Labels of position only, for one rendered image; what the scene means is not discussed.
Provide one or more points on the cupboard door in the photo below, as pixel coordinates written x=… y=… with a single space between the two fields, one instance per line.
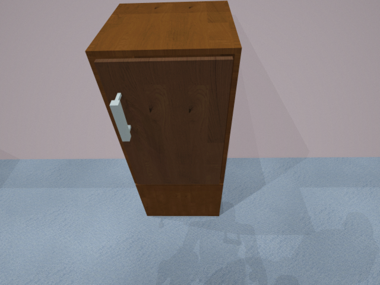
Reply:
x=177 y=110

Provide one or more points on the handle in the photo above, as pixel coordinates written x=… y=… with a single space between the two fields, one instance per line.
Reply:
x=119 y=117

